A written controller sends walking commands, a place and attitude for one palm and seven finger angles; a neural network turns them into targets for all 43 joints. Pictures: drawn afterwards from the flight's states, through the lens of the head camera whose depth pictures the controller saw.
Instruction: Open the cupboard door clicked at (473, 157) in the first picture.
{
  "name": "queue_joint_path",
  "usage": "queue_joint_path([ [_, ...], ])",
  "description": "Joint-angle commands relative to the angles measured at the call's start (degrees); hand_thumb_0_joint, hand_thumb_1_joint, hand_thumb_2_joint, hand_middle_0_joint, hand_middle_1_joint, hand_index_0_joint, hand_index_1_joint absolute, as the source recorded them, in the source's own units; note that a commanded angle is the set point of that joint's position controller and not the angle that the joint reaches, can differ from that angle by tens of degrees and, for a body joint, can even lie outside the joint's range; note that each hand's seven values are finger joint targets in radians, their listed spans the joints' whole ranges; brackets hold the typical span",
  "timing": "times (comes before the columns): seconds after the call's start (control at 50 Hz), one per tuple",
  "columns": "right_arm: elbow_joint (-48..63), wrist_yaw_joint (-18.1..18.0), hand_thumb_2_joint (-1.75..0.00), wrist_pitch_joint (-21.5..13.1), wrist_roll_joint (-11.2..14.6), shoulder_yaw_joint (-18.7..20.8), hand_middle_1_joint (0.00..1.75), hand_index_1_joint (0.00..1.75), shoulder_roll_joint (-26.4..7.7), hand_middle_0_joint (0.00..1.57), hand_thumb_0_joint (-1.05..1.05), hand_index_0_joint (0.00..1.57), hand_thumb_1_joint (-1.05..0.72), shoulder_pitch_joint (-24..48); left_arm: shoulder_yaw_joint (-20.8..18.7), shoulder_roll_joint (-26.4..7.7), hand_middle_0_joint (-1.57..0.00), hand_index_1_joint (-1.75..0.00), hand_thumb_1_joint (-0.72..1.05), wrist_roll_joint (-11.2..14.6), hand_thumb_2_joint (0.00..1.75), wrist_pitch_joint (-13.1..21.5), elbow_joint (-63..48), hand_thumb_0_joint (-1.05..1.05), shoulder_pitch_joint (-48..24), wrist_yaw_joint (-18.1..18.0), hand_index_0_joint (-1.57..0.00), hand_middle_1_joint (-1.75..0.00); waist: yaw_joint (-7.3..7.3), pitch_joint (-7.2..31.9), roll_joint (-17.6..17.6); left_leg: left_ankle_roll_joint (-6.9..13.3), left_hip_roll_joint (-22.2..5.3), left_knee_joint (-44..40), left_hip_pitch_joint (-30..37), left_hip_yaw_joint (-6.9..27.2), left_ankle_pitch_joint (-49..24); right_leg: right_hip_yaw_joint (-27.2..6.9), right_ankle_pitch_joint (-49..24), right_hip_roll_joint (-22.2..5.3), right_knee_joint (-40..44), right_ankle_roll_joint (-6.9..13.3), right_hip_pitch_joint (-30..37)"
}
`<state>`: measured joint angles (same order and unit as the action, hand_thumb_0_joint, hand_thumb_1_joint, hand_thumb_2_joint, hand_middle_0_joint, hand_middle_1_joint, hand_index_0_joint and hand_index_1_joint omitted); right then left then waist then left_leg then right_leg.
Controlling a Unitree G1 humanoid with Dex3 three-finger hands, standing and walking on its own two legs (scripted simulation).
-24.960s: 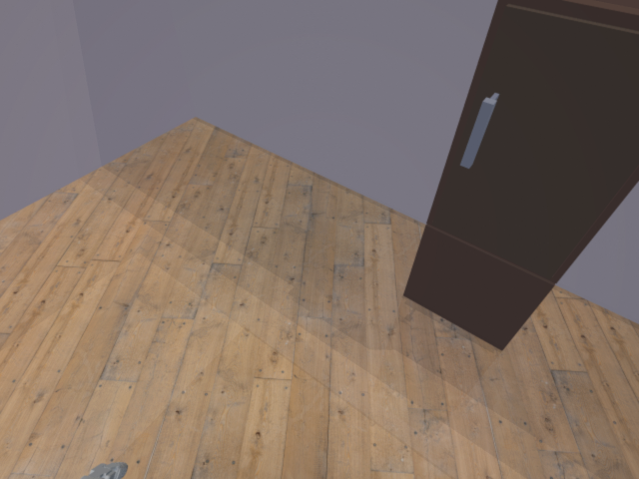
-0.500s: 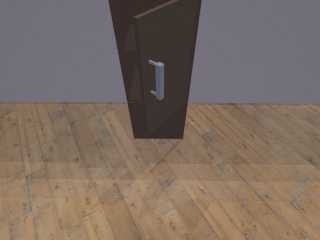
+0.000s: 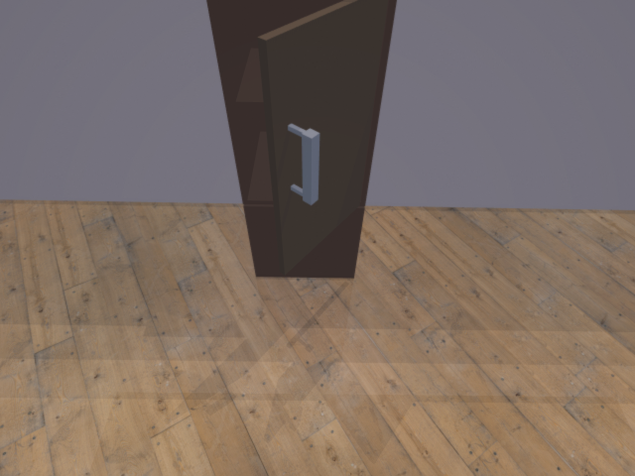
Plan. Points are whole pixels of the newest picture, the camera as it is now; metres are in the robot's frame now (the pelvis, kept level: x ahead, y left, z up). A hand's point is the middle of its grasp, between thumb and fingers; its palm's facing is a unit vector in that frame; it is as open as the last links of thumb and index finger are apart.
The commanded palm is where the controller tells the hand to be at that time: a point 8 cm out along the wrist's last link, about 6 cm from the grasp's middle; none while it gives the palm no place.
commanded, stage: look to check the result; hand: left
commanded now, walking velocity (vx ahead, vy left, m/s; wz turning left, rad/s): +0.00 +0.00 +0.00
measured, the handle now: (302, 165) +0.66 +0.07 +0.00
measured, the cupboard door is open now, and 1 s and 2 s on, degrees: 51 51 51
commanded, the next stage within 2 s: walk to a spot facing it in 0.46 s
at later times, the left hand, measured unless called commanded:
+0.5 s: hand out of the picture +0.01 +0.16 -0.18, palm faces +0.04 -0.98 -0.19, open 7.4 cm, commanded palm none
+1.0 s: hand out of the picture +0.07 +0.17 -0.18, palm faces -0.10 -0.96 -0.25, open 7.4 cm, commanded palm none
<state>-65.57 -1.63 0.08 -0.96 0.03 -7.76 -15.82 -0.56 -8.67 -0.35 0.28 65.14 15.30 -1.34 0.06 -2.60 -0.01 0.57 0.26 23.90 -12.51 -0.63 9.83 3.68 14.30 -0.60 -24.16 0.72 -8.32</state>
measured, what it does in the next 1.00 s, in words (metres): stands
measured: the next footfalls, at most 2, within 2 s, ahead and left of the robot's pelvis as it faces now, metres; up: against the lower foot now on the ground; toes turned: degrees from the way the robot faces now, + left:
left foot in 1.74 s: +0.16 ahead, +0.07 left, +0.00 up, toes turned -38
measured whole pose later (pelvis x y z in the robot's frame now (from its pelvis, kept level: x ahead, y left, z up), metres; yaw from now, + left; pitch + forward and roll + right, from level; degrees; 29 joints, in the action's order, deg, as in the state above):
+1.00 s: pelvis +0.01 -0.03 -0.02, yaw -11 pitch +0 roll +2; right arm -59.1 -2.6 1.3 -1.4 3.5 -10.8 -11.6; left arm -4.8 -11.7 -1.2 -3.0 58.5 12.6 0.7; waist -1.6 -5.8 0.5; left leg -1.5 -4.6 33.2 -15.4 -9.8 17.0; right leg -0.9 23.1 1.7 -41.4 1.6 -18.4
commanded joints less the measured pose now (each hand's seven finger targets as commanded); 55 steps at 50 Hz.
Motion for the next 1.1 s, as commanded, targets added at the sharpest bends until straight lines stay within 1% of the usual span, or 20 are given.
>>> queue_joint_path([
  [0.0,1.32,-0.56,-0.90,-0.45,-0.16,0.77,0.30,0.30,-5.54,0.20,0.00,0.20,-0.90,-2.87,-1.26,-5.75,-0.20,-0.30,0.90,-0.07,0.90,0.51,-0.80,0.00,4.16,-0.62,-0.20,-0.30,0.09,-1.57,-1.27,1.13,-5.24,-4.41,1.37,4.87,-3.65,-5.34,-2.51,-5.56,6.32,1.83,-3.00],
  [0.32,1.20,-0.75,-0.90,-0.57,0.09,0.78,0.30,0.30,-6.43,0.20,0.00,0.20,-0.90,-1.88,-1.30,-5.93,-0.20,-0.30,0.90,-0.13,0.90,0.70,-0.33,0.00,4.78,-0.68,-0.20,-0.30,-0.08,-1.91,0.31,1.39,-5.44,-4.31,2.84,4.73,-5.70,-5.17,-4.29,-5.28,6.61,1.65,-2.42],
  [0.38,1.00,-0.77,-0.90,-0.62,-0.07,0.69,0.30,0.30,-6.24,0.20,0.00,0.20,-0.90,-1.78,-1.18,-5.78,-0.20,-0.30,0.90,-0.09,0.90,0.69,-0.15,0.00,4.68,-0.70,-0.20,-0.30,0.01,-1.67,-0.87,1.28,-5.48,-4.40,3.15,4.56,-6.57,-5.43,-5.45,-5.51,6.50,1.64,-1.98],
  [0.5,0.82,-0.73,-0.90,-0.59,-0.10,0.65,0.30,0.30,-6.30,0.20,0.00,0.20,-0.90,-1.41,-1.19,-6.12,-0.20,-0.30,0.90,-0.06,0.90,0.70,-0.25,0.00,4.37,-0.66,-0.20,-0.30,-0.09,-2.42,-0.59,1.12,-5.43,-4.78,2.92,4.39,-5.71,-5.43,-5.06,-5.57,6.99,1.68,-1.79],
  [0.52,1.11,-0.74,-0.90,-0.57,0.03,0.72,0.30,0.30,-6.71,0.20,0.00,0.20,-0.90,-1.38,-1.28,-6.20,-0.20,-0.30,0.90,-0.10,0.90,0.80,-0.33,0.00,4.61,-0.67,-0.20,-0.30,-0.19,-2.09,0.52,1.21,-5.44,-4.53,3.20,4.43,-5.54,-5.37,-4.59,-5.34,7.16,1.70,-1.93],
  [0.6,0.77,-1.00,-0.90,-0.42,-0.14,0.79,0.30,0.30,-5.88,0.20,0.00,0.20,-0.90,-1.97,-1.48,-5.77,-0.20,-0.30,0.90,-0.06,0.90,0.40,-0.63,0.00,4.30,-0.70,-0.20,-0.30,0.03,-0.81,-0.36,0.89,-6.06,-2.90,4.47,3.03,-8.24,-6.31,-9.87,-5.55,5.67,1.74,-1.84],
  [0.66,1.63,-1.45,-0.90,0.38,-0.09,1.86,0.30,0.30,-6.85,0.20,0.00,0.20,-0.90,-2.08,-2.82,-7.18,-0.20,-0.30,0.90,-0.29,0.90,-0.58,-1.98,0.00,3.05,-0.49,-0.20,-0.30,0.29,-1.79,-0.45,0.68,-6.77,-0.23,3.20,1.32,-5.78,-7.70,-11.82,-5.40,3.03,2.39,-3.99],
  [0.74,4.11,-1.80,-0.90,0.94,-0.15,3.33,0.30,0.30,-8.50,0.20,0.00,0.20,-0.90,-1.23,-4.32,-8.20,-0.20,-0.30,0.90,-0.66,0.90,-1.51,-4.50,0.00,1.64,0.15,-0.20,-0.30,0.41,-0.94,0.10,1.09,-8.68,1.41,2.81,0.49,-3.03,-9.07,-12.11,-4.46,-0.38,2.74,-7.17],
  [0.8,5.91,-1.89,-0.90,0.89,-0.24,4.22,0.30,0.30,-9.66,0.20,0.00,0.20,-0.90,-0.29,-4.94,-8.31,-0.20,-0.30,0.90,-0.81,0.90,-1.85,-6.44,0.00,0.66,0.64,-0.20,-0.30,0.26,0.03,-2.14,1.88,-10.72,0.96,2.85,1.39,-0.61,-10.03,-11.00,-2.85,-3.58,2.58,-9.47],
  [0.86,7.61,-1.92,-0.90,0.78,-0.35,5.01,0.30,0.30,-11.41,0.20,0.00,0.20,-0.90,0.58,-5.17,-8.02,-0.20,-0.30,0.90,-0.97,0.90,-2.11,-8.26,0.00,0.00,1.09,-0.20,-0.30,-0.05,0.80,-5.06,3.66,-14.32,-0.93,2.67,3.92,2.26,-9.15,-7.70,-0.45,-9.15,1.98,-12.15],
  [0.88,8.29,-1.94,-0.90,0.70,-0.43,5.24,0.30,0.30,-12.05,0.20,0.00,0.20,-0.90,0.99,-5.32,-7.59,-0.20,-0.30,0.90,-0.97,0.90,-2.15,-8.64,0.00,0.13,1.25,-0.20,-0.30,-0.25,1.37,-7.30,4.61,-16.22,-2.23,2.25,5.07,2.80,-8.24,-5.40,0.42,-12.60,1.78,-12.54],
  [0.9,8.87,-1.86,-0.90,0.57,-0.51,5.44,0.30,0.30,-12.78,0.20,0.00,0.20,-0.90,1.81,-5.41,-7.34,-0.20,-0.30,0.90,-1.00,0.90,-2.31,-9.14,0.00,0.02,1.48,-0.20,-0.30,-0.67,1.23,-9.95,5.86,-18.67,-3.67,1.21,6.19,2.02,-6.30,0.55,1.15,-16.58,1.31,-12.63],
  [0.94,9.92,-1.64,-0.90,0.34,-0.85,5.66,0.30,0.30,-13.35,0.20,0.00,0.20,-0.90,2.85,-5.46,-6.51,-0.20,-0.30,0.90,-1.05,0.90,-2.57,-9.99,0.00,-0.09,1.84,-0.20,-0.30,-1.05,2.28,-11.91,8.22,-22.00,-4.87,1.47,6.37,-2.17,-3.50,12.02,1.08,-22.34,0.47,-12.97],
  [0.96,10.64,-1.56,-0.90,0.32,-0.97,5.60,0.30,0.30,-13.66,0.20,0.00,0.20,-0.90,3.73,-5.53,-6.65,-0.20,-0.30,0.90,-1.06,0.90,-2.64,-10.36,0.00,-0.13,2.05,-0.20,-0.30,-1.29,2.00,-12.23,8.23,-22.23,-4.15,0.00,5.10,-3.83,-3.44,13.06,0.30,-22.55,0.41,-11.83],
  [0.98,11.25,-1.51,-0.90,0.35,-0.99,5.51,0.30,0.30,-13.66,0.20,0.00,0.20,-0.90,5.06,-5.65,-6.88,-0.20,-0.30,0.90,-0.99,0.90,-2.51,-10.39,0.00,0.80,2.17,-0.20,-0.30,-2.29,2.01,-10.85,7.12,-21.55,-1.36,-1.44,2.67,-5.98,-3.60,11.44,-0.47,-18.92,0.55,-9.14],
  [1.0,11.96,-1.42,-0.90,0.51,-0.83,5.50,0.30,0.30,-13.58,0.20,0.00,0.20,-0.90,6.77,-5.90,-7.40,-0.20,-0.30,0.90,-1.10,0.90,-2.21,-9.89,0.00,3.28,2.21,-0.20,-0.30,-3.97,2.06,-7.53,4.70,-18.80,4.65,-3.45,-0.78,-6.26,-4.09,4.52,-0.56,-11.33,0.71,-5.25],
  [1.02,13.25,-1.27,-0.90,0.95,-0.21,5.47,0.30,0.30,-11.79,0.20,0.00,0.20,-0.90,7.83,-6.53,-10.92,-0.20,-0.30,0.90,-1.69,0.90,-1.58,-9.39,0.00,5.99,1.79,-0.20,-0.30,-5.42,2.40,7.22,0.19,-11.14,17.32,-8.48,-6.10,2.88,-14.46,-9.57,-5.29,0.83,2.15,-1.69],
  [1.04,15.32,-0.88,-0.90,1.11,0.27,4.82,0.30,0.30,-7.62,0.20,0.00,0.20,-0.90,9.12,-7.65,-16.98,-0.20,-0.30,0.90,-2.16,0.90,-1.33,-9.32,0.00,6.56,0.81,-0.20,-0.30,-5.74,0.86,22.61,-3.22,-1.95,32.39,-20.75,-8.01,25.16,-33.38,-24.02,-18.12,7.31,6.16,1.98],
  [1.06,15.15,-0.83,-0.90,1.86,0.09,5.09,0.30,0.30,-9.86,0.20,0.00,0.20,-0.90,9.36,-7.29,-16.61,-0.20,-0.30,0.90,-1.16,0.90,-1.56,-9.22,0.00,7.37,0.30,-0.20,-0.30,-5.74,1.23,16.22,-2.80,-2.53,39.75,-20.84,-0.30,25.03,-32.72,-25.03,-18.56,6.91,8.71,1.44],
  [1.08,14.37,-0.75,-0.90,2.31,0.05,5.39,0.30,0.30,-10.32,0.20,0.00,0.20,-0.90,9.62,-7.12,-14.03,-0.20,-0.30,0.90,-1.05,0.90,-1.42,-9.98,0.00,4.54,-0.27,-0.20,-0.30,-3.95,-0.35,15.66,-2.62,-3.54,42.61,-22.22,2.32,20.47,-31.26,-22.60,-14.98,7.36,6.78,-0.07],
])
